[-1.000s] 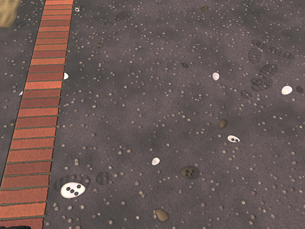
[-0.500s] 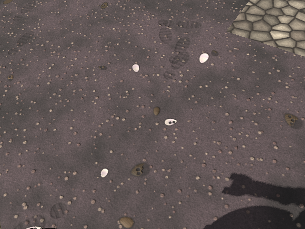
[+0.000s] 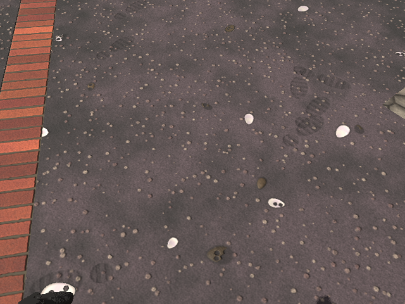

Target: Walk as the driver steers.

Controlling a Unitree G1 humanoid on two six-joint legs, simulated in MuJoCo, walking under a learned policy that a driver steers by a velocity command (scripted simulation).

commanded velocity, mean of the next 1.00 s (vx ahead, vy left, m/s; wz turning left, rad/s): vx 0.91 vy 0.00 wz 0.13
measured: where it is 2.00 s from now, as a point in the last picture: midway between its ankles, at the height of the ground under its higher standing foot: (161, 80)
